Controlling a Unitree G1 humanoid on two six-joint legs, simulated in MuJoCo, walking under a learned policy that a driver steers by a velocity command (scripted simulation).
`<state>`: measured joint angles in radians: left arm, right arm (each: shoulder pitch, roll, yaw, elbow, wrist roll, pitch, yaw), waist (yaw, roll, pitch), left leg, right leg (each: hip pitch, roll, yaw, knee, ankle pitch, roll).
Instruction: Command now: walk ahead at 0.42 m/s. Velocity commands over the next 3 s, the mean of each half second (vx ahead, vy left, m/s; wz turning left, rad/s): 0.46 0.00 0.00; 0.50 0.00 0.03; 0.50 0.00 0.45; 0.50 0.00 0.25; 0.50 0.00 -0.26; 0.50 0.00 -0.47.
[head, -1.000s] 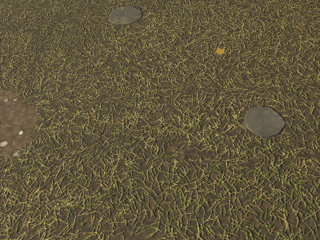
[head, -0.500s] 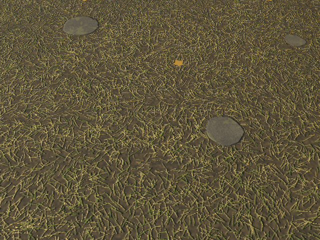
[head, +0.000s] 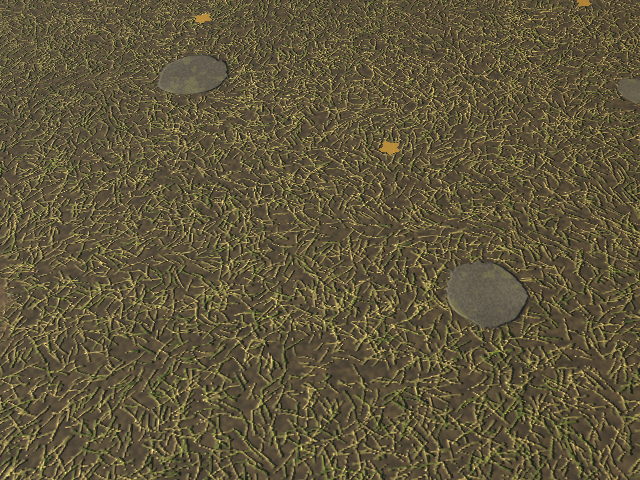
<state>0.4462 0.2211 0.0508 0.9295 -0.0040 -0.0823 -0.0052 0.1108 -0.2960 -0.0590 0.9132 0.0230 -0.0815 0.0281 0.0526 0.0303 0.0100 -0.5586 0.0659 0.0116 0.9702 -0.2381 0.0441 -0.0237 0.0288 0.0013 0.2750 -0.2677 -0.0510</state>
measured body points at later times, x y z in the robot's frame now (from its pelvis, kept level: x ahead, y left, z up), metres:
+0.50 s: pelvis +0.27 +0.07 +0.00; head +0.29 +0.08 +0.45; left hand +0.40 +0.35 -0.12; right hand +0.31 -0.20 -0.14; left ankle +0.28 +0.15 -0.75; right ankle +0.34 -0.10 -0.67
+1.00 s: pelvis +0.57 +0.01 +0.00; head +0.59 +0.00 +0.45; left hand +0.65 +0.28 -0.12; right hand +0.66 -0.27 -0.14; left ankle +0.58 +0.17 -0.66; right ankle +0.59 -0.08 -0.75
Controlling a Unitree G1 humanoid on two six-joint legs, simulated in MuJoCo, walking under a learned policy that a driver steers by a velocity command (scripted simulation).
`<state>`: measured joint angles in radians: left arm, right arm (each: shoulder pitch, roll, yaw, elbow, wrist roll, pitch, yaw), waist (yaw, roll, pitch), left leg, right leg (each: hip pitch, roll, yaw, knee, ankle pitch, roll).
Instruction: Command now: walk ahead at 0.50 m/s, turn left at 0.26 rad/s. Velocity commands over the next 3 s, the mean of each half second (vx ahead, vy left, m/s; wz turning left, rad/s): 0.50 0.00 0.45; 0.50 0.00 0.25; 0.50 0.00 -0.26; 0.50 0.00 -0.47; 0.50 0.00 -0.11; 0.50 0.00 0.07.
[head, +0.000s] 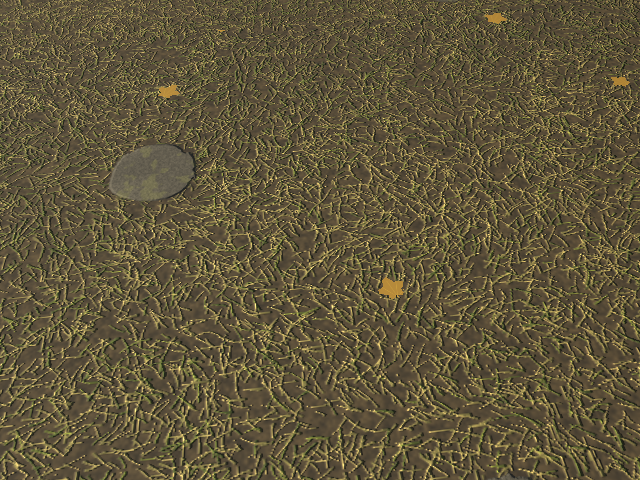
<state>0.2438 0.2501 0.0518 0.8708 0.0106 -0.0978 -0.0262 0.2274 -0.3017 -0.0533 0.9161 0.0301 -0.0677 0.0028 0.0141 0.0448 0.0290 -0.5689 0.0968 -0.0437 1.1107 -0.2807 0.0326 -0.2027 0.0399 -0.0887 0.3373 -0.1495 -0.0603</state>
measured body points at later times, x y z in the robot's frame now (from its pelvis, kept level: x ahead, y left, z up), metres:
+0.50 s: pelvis +0.29 +0.09 -0.01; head +0.32 +0.11 +0.44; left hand +0.35 +0.38 -0.12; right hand +0.45 -0.16 -0.12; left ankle +0.31 +0.15 -0.74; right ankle +0.29 -0.08 -0.66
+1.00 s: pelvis +0.59 +0.12 -0.01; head +0.62 +0.12 +0.44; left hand +0.59 +0.41 -0.12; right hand +0.78 -0.10 -0.13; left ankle +0.49 +0.23 -0.66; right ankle +0.66 +0.05 -0.74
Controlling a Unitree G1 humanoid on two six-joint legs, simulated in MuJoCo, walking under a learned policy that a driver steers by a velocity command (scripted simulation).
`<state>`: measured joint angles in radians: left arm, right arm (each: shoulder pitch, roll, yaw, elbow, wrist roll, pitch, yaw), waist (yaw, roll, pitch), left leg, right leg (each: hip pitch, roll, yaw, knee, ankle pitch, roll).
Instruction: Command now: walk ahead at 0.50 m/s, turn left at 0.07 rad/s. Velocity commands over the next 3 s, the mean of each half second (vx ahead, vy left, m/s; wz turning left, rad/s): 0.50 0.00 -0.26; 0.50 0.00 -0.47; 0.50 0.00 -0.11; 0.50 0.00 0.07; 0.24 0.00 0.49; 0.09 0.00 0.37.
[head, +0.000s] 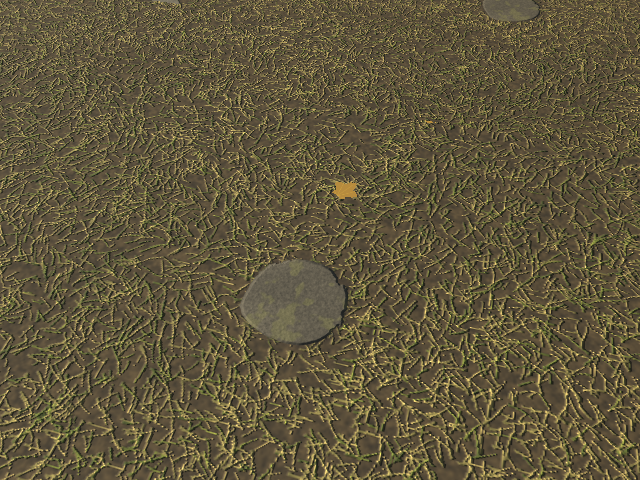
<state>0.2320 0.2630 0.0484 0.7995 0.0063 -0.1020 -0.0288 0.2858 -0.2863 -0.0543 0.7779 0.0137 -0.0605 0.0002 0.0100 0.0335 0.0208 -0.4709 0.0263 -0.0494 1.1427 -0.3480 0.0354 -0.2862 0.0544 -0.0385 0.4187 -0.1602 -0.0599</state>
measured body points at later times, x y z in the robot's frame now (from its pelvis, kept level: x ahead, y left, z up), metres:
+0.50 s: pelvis +0.27 +0.05 +0.00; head +0.30 +0.06 +0.45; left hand +0.40 +0.32 -0.12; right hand +0.35 -0.24 -0.10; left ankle +0.31 +0.15 -0.74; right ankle +0.21 -0.09 -0.65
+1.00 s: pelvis +0.50 -0.08 +0.00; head +0.53 -0.11 +0.44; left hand +0.73 +0.11 -0.10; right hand +0.48 -0.39 -0.12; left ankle +0.53 +0.09 -0.65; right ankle +0.51 -0.17 -0.74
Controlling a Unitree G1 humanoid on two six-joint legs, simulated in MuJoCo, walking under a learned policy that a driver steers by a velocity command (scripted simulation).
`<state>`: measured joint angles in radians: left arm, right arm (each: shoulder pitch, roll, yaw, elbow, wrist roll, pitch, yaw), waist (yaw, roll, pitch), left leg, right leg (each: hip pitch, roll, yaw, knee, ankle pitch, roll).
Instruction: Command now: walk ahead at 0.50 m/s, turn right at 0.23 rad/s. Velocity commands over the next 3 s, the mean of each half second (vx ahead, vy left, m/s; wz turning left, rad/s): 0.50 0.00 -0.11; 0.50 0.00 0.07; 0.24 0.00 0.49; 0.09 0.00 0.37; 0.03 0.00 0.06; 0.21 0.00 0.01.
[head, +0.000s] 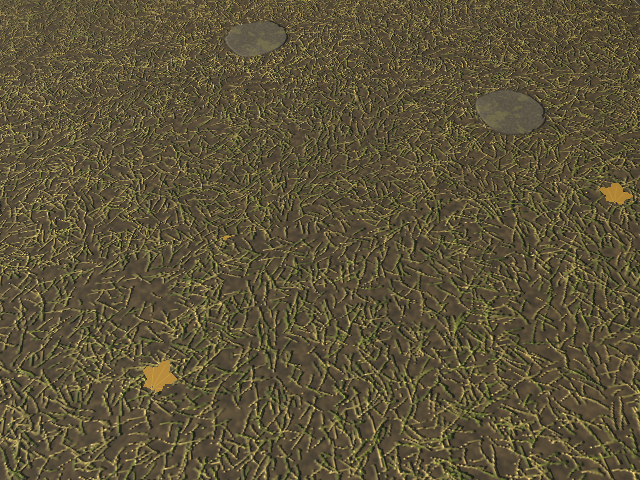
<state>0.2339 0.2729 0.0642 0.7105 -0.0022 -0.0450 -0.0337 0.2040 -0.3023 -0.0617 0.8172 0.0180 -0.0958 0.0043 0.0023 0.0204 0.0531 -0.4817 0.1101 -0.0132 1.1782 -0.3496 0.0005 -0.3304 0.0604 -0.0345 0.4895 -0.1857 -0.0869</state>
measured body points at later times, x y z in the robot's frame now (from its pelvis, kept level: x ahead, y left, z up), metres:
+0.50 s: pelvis +0.29 +0.07 -0.01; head +0.32 +0.08 +0.44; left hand +0.35 +0.35 -0.14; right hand +0.42 -0.20 -0.11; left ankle +0.36 +0.16 -0.74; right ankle +0.16 -0.07 -0.64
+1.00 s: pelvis +0.57 +0.01 -0.01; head +0.60 +0.00 +0.44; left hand +0.74 +0.27 -0.10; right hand +0.58 -0.27 -0.15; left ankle +0.41 +0.15 -0.66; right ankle +0.65 -0.09 -0.74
